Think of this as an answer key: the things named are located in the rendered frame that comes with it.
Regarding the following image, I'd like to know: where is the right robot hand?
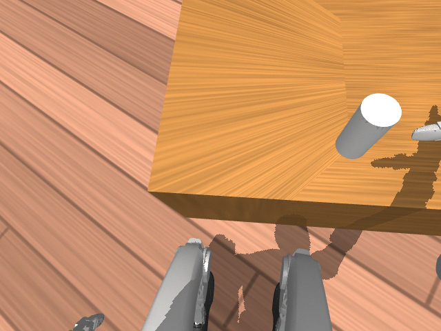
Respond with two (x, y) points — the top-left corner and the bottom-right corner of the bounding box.
(411, 121), (441, 141)

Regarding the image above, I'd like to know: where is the left robot hand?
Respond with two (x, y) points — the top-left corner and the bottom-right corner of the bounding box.
(69, 313), (104, 331)

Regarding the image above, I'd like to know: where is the left robot foot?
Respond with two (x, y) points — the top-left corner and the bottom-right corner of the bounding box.
(193, 271), (214, 331)

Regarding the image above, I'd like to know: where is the can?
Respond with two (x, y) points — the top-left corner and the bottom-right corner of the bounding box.
(336, 93), (402, 159)

